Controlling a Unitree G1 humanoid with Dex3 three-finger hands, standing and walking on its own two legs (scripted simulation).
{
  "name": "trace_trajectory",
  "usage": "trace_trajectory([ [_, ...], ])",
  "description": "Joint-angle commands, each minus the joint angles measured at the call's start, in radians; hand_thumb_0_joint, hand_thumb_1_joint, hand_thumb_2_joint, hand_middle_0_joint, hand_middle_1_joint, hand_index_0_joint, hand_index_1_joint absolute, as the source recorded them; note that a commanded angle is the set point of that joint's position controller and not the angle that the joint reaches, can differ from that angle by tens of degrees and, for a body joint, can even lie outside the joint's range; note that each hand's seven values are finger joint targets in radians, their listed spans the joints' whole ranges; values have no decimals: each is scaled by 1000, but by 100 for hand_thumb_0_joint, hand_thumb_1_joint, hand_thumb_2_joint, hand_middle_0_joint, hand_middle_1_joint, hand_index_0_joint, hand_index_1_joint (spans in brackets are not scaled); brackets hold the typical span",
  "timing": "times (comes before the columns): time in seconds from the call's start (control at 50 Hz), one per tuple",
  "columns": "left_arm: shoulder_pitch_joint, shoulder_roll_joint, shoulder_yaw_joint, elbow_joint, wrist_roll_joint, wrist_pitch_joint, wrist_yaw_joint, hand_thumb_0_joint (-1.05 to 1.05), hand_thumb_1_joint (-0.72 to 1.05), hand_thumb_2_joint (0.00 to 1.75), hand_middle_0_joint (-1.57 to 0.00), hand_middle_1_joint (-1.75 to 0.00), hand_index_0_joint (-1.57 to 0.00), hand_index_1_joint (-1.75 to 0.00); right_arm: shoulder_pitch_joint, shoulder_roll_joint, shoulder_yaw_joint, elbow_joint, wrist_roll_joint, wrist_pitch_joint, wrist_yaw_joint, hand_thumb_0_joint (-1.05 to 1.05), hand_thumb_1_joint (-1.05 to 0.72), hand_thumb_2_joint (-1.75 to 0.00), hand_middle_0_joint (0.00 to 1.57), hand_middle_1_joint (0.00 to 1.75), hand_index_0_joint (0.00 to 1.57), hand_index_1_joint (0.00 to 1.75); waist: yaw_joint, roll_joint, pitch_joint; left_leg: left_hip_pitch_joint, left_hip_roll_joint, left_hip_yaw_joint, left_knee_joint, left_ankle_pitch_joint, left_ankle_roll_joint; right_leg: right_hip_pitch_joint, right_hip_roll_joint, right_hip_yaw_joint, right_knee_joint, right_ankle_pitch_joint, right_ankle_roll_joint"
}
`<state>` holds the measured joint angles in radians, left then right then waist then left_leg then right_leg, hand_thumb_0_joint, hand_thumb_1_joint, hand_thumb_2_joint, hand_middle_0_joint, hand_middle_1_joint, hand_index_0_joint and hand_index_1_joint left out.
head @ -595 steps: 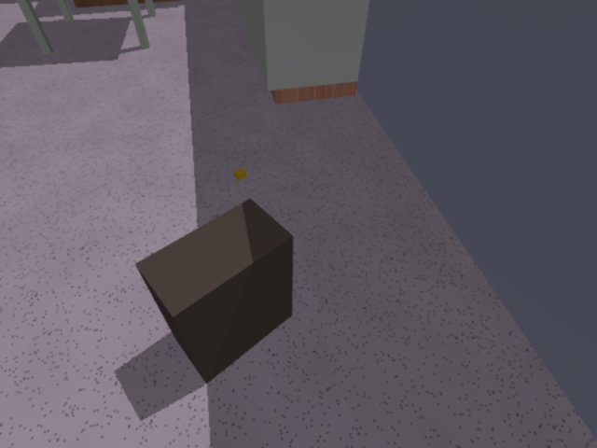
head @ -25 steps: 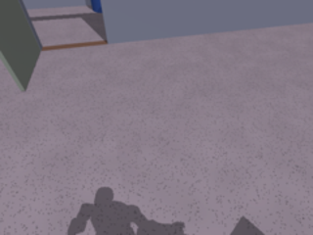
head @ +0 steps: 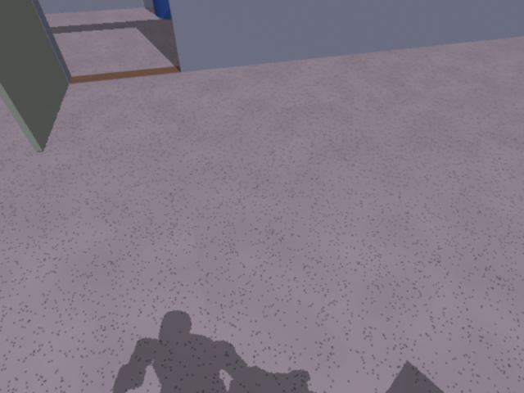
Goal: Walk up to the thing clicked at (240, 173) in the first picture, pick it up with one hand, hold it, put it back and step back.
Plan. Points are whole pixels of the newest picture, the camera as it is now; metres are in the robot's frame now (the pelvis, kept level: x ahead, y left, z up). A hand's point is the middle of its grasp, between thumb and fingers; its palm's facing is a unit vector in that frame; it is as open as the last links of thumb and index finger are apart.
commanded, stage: stand
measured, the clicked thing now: out of the picture +0.15 -1.56 -0.77
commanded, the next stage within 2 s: walk up in 0.30 s
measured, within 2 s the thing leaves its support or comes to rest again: neither
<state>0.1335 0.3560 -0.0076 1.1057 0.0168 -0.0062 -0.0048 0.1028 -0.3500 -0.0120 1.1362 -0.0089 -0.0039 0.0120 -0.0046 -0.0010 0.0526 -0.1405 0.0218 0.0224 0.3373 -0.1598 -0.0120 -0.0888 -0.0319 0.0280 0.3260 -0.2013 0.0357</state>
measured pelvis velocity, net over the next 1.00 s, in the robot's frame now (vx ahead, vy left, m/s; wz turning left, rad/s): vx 0.21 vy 0.00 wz -0.56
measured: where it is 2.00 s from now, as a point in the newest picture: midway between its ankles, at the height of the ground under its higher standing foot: outside the picture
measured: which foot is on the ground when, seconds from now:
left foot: down 0.00-0.56, up 0.58-1.00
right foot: down 0.00-0.36, up 0.38-0.56, down 0.58-1.00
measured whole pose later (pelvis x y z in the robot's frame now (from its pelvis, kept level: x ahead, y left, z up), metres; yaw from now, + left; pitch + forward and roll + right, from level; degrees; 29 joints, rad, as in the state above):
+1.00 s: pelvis +0.21 +0.00 -0.04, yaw -32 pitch +0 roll -2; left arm 0.49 0.44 0.05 0.71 0.03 -0.07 0.07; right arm 0.10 -0.51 -0.13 0.71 -0.04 0.09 0.10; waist 0.02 0.14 0.11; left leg -0.60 0.07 -0.13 0.89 -0.32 -0.04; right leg -0.24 0.01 0.29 0.65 -0.43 0.09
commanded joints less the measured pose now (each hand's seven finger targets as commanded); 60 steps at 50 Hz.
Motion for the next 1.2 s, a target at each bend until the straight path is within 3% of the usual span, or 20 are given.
trace_trajectory([
  [0.0, -30, 217, 47, -61, -7, -22, 14, 0, 90, 90, -20, -30, -20, -30, -29, -215, -37, -62, 1, -23, -13, 0, -90, -90, 20, 30, 20, 30, -4, -3, -68, 55, 108, -89, -48, 110, 27, -39, -96, 65, -53, 115, -49],
  [0.26, -24, 209, 45, -62, -6, -21, 15, 0, 90, 90, -20, -30, -20, -30, -38, -222, -38, -65, 3, -23, -16, 0, -90, -90, 20, 30, 20, 30, 3, 2, -75, 64, 112, -90, -39, 146, 30, -30, -97, 59, -47, 154, -47],
  [0.28, 21, 268, 90, -95, 2, -30, -3, 0, 90, 90, -20, -30, -20, -30, 37, -270, -79, -108, -11, -27, 6, 0, -90, -90, 20, 30, 20, 30, -3, 6, -158, 98, 66, -90, -1, -312, 86, -11, -25, 30, 17, -263, -88],
  [0.3, 86, 277, 106, -164, 25, 8, -16, 0, 90, 90, -20, -30, -20, -30, -18, -361, -151, -194, -26, -32, 24, 0, -90, -90, 20, 30, 20, 30, -36, 158, -52, 271, 109, -70, 66, -467, 76, -379, -44, 171, 125, -270, -121],
  [0.34, 6, 239, 111, -217, 21, 23, -26, 0, 90, 90, -20, -30, -20, -30, 43, -359, -166, -216, -28, -34, 20, 0, -90, -90, 20, 30, 20, 30, -77, 324, 13, 255, 367, -270, -188, -683, 179, -598, -13, -19, 490, -280, -80],
  [0.36, -31, 255, 119, -236, 27, 21, -32, 0, 90, 90, -20, -30, -20, -30, 43, -345, -169, -235, -22, -32, 28, 0, -90, -90, 20, 30, 20, 30, -89, 223, 43, 129, 451, -311, -233, -587, 223, -550, -41, -21, 579, -289, -61],
  [0.44, 139, 254, 135, -248, -2, 16, -59, 0, 90, 90, -20, -30, -20, -30, -71, -322, -171, -347, -38, -23, 47, 0, -90, -90, 20, 30, 20, 30, 19, 155, 37, -6, 387, -133, -177, -469, 192, -388, -111, -38, 538, -235, -51],
  [0.5, 361, 252, 157, -207, -4, 8, -53, 0, 90, 90, -20, -30, -20, -30, -179, -288, -171, -413, -57, 0, 60, 0, -90, -90, 20, 30, 20, 30, 114, 115, -36, -133, 225, 113, 131, -377, 120, -94, -81, -85, 359, -93, -49],
  [0.54, 573, 337, 194, -172, 12, -13, -22, 0, 90, 90, -20, -30, -20, -30, -211, -200, -146, -459, -63, 26, 68, 0, -90, -90, 20, 30, 20, 30, 230, -230, -8, -555, 25, 137, 637, -544, 51, 194, -76, 195, 161, -231, -116],
  [0.56, 555, 381, 208, -209, 22, -22, 0, 0, 90, 90, -20, -30, -20, -30, -183, -155, -120, -482, -47, 30, 81, 0, -90, -90, 20, 30, 20, 30, 211, -383, 55, -717, -58, 52, 840, -582, 11, 132, -217, 559, -75, -600, -173],
  [0.62, 267, 418, 178, -351, 16, -52, 35, 0, 90, 90, -20, -30, -20, -30, -58, -256, -140, -477, -31, 32, 93, 0, -90, -90, 20, 30, 20, 30, 25, -175, 82, -615, 20, -194, 905, -420, 1, -96, -303, 907, -269, -733, -299],
  [0.7, 254, 399, 178, -376, -11, -78, 70, 0, 90, 90, -20, -30, -20, -30, 58, -300, -148, -440, -20, 47, 85, 0, -90, -90, 20, 30, 20, 30, -36, -140, 2, -526, 91, -185, 821, -192, -23, -39, -171, 468, -41, -211, -176],
  [0.92, 389, 411, 182, -466, 13, -92, 108, 0, 90, 90, -20, -30, -20, -30, -119, -255, -144, -583, -24, 55, 82, 0, -90, -90, 20, 30, 20, 30, 31, -193, -21, -483, 32, -133, 566, -174, -32, -99, -107, 361, 233, 499, -209],
  [0.96, 344, 408, 177, -490, 10, -77, 108, 0, 90, 90, -20, -30, -20, -30, -87, -259, -152, -558, -14, 47, 71, 0, -90, -90, 20, 30, 20, 30, 17, -243, -49, -354, 10, -115, 442, -202, -12, -138, -86, 363, 311, 520, -185],
  [1.02, 247, 309, 134, -533, -12, -61, 110, 0, 90, 90, -20, -30, -20, -30, 230, -332, -186, -472, -27, 31, 48, 0, -90, -90, 20, 30, 20, 30, -171, -57, -148, 122, 37, -139, 128, 40, 54, -375, 39, 244, 673, 388, -42],
  [1.04, 347, 194, 110, -532, -21, -53, 114, 0, 90, 90, -20, -30, -20, -30, 205, -416, -196, -492, -32, 22, 35, 0, -90, -90, 20, 30, 20, 30, -114, 319, -229, 268, 337, -425, 170, 387, 116, -560, 202, 138, 933, -423, -15],
  [1.06, 389, 225, 108, -495, -14, -44, 127, 0, 90, 90, -20, -30, -20, -30, 146, -408, -194, -524, -5, 22, 26, 0, -90, -90, 20, 30, 20, 30, -36, 267, -218, 183, 437, -574, 117, 436, 209, -607, 130, 94, 1028, -474, -33],
  [1.08, 398, 257, 109, -460, -10, -37, 133, 0, 90, 90, -20, -30, -20, -30, 89, -445, -206, -525, 22, 24, 24, 0, -90, -90, 20, 30, 20, 30, -22, 329, -207, 58, 472, -633, 31, 179, 267, -547, 70, 105, 1090, -435, -43],
  [1.14, 295, 291, 123, -422, -33, -24, 78, 0, 90, 90, -20, -30, -20, -30, 64, -268, -148, -522, 6, 8, 4, 0, -90, -90, 20, 30, 20, 30, -22, 177, -94, 11, 243, -237, 169, 407, 183, -537, 32, 116, 1062, -273, -53],
  [1.18, 279, 246, 109, -444, -26, 3, 48, 0, 90, 90, -20, -30, -20, -30, 114, -295, -138, -495, 11, -4, -4, 0, -90, -90, 20, 30, 20, 30, -19, 193, -143, 27, 253, -207, 187, 430, 192, -507, 54, 113, 1032, -226, -51],
])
